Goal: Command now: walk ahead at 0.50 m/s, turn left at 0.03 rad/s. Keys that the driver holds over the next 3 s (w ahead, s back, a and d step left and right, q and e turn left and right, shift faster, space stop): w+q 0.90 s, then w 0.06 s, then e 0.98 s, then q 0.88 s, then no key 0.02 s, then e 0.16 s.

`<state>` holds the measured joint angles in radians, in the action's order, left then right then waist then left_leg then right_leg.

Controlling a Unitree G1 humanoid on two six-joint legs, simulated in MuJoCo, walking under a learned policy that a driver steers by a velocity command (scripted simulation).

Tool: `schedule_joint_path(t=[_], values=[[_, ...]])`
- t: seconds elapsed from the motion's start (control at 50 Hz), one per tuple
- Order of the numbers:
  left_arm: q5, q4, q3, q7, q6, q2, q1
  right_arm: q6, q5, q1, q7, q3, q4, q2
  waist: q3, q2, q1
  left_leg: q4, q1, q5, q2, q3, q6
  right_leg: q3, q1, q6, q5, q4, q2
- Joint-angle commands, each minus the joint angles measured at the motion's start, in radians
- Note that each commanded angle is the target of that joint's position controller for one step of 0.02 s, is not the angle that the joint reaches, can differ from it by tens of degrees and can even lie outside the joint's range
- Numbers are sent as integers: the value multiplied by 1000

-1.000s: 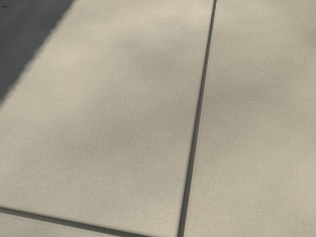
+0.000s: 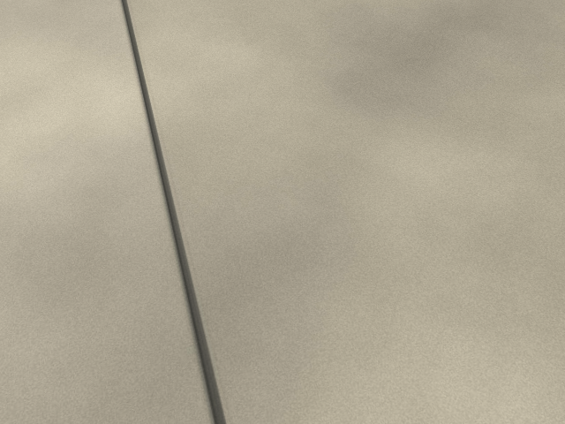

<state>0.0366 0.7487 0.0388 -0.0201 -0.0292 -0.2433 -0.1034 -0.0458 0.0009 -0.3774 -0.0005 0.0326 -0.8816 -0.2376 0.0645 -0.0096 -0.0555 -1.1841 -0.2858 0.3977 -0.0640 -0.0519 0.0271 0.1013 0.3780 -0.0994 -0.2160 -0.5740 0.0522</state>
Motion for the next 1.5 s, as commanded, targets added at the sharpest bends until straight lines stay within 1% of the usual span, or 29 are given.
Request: schedule_joint_path(t=[0.02,0.12,0.34,0.4,0.44,0.46,0.48,0.5,0.52,0.56,0.58,0.62,0.66,0.86,0.92,0.96,0.98,1.0,1.02,1.04,1.06,1.1,1.16,1.22,1.38,1.44,1.46,1.48,1.5], values=[[-15,25,31,21,-25,-105,-153,-3,-16,-22,8,24,54,-105,-83,50,52,-4,-259,-73,-45,101,16,-284,-292,-106,302,337,-312],[-18,70,29,18,-70,-100,-191,36,-22,18,34,32,35,-65,-22,64,35,85,-302,-216,-32,104,10,-128,-250,-64,303,442,-270],[-16,168,20,46,-65,-104,-337,25,-33,347,63,7,146,-28,54,63,108,521,-376,-373,14,-54,51,77,-466,-19,578,398,-290],[-12,177,26,58,-52,-145,-320,29,-36,291,55,17,142,-50,-7,101,63,553,-243,-230,98,-115,112,124,-527,-1,994,225,-305],[-8,171,33,61,-35,-177,-300,23,-40,131,45,39,101,-90,-107,113,-11,593,-48,-135,159,-113,168,136,-498,-8,1076,-51,-312],[-13,156,35,57,-31,-184,-273,15,-51,-23,35,61,55,-132,-183,69,-92,688,177,-159,148,-50,211,148,-365,11,891,-294,-291],[-25,107,17,45,-39,-108,-291,18,-57,-107,17,97,43,-247,-285,-95,-97,716,463,-82,-111,312,312,153,-45,52,307,-652,-197],[-28,44,18,29,-49,-97,-259,25,-28,-58,19,109,62,-303,-345,-195,-45,869,608,-173,-295,822,449,-19,280,88,-334,-910,12],[-14,27,20,24,-60,-125,-148,32,-6,-32,13,103,54,-268,-226,-35,-62,897,533,-194,-260,677,407,-151,382,77,-229,-894,-73],[-24,30,17,21,-74,-116,-157,28,-7,65,5,77,55,-173,-50,56,30,938,271,-361,-179,467,309,-138,305,80,-109,-706,-145],[-6,32,16,21,-58,-112,-171,21,-1,96,1,69,57,-150,-27,54,63,950,190,-441,-129,393,282,-138,247,96,-103,-649,-159],[15,35,13,14,-20,-95,-201,-1,4,102,4,62,62,-142,-53,21,89,960,131,-543,-76,326,270,-125,177,125,-92,-585,-163],[14,15,11,8,-3,-83,-167,-13,2,76,7,69,56,-174,-50,1,89,975,98,-560,-47,297,266,-106,190,147,-46,-509,-162],[-6,-116,-4,-4,-17,-92,180,-4,-12,-93,-4,76,42,-196,-23,-59,-43,901,286,-626,-41,375,204,-103,290,147,182,-87,-94],[-10,-112,1,-1,-30,-123,115,-7,-19,-44,-16,80,60,-218,-34,-75,8,842,281,-690,-66,408,162,-120,133,108,130,22,-69],[-8,-45,20,15,-44,-160,-91,-16,-17,-7,-10,78,63,-223,-119,-47,101,648,238,-866,-24,367,120,-87,-150,63,92,92,-23],[7,-15,31,27,-58,-190,-226,-24,-10,-16,-4,68,58,-193,-202,1,162,438,169,-790,39,306,93,-144,-339,26,112,124,-100],[30,-16,43,41,-63,-266,-338,-29,13,-92,-4,42,82,-95,-342,144,158,134,-11,-380,131,214,54,-474,-568,-51,138,134,-367],[6,14,62,33,-46,-308,-320,-24,19,-217,-8,48,63,-107,-396,341,89,-65,-178,144,259,169,29,-855,-613,-189,377,243,-497],[-20,-11,44,22,-39,-211,-222,-11,-16,-187,-18,49,31,-148,-255,136,56,-138,-227,94,184,217,32,-767,-485,-197,396,228,-464],[-31,-15,23,16,-42,-131,-160,-8,-29,-82,-12,45,42,-140,-152,40,64,-111,-229,45,158,204,22,-596,-375,-185,513,219,-403],[-34,17,4,14,-50,-84,-146,1,-43,9,-1,39,77,-128,-96,65,43,22,-222,6,87,155,4,-404,-295,-134,744,239,-298],[-34,57,11,10,-58,-124,-177,22,-43,7,6,24,77,-97,-140,110,17,128,-143,-27,91,100,-32,-324,-261,-126,968,234,-242],[-28,68,27,13,-39,-169,-190,34,-30,74,-2,11,97,-86,-154,107,21,259,-141,-51,92,76,-58,-309,-236,-136,945,231,-224],[-20,59,58,19,30,-192,-212,56,-10,225,-33,0,140,-102,-111,139,67,474,-54,-68,110,86,-45,-450,-134,-101,439,203,-196],[-32,38,64,27,53,-184,-158,34,-11,143,-49,0,126,-102,-81,119,17,785,106,-171,95,108,-17,-514,-70,-32,274,125,-148],[-39,21,52,28,52,-136,-174,23,-26,122,-59,13,130,-162,-104,12,29,879,192,-174,-62,242,18,-466,-2,19,89,22,-94],[-52,0,33,28,51,-54,-232,29,-28,190,-63,29,159,-254,-111,-226,88,946,252,-379,-295,492,114,-256,137,70,-290,-179,74],[-19,18,57,37,61,-150,-250,40,-19,159,-56,34,150,-233,-134,-189,64,919,170,-513,-368,525,227,-163,126,84,-428,-393,64]])
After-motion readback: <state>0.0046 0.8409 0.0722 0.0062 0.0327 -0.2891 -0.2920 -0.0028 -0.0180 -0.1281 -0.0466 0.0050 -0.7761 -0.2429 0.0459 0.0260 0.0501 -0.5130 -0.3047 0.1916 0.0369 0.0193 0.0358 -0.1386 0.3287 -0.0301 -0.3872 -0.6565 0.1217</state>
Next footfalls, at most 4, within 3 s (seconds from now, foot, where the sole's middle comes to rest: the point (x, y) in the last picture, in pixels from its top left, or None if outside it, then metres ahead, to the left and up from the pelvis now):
0.46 left None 0.37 0.13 -0.76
0.98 right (243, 314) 0.73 0.10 -0.76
1.46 left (168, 337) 0.68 0.29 -0.76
1.90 right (260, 336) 0.66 0.06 -0.76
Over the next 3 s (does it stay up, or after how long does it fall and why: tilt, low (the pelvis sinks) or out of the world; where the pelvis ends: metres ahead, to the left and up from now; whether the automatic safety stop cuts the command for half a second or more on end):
stays up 0.61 0.13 0.01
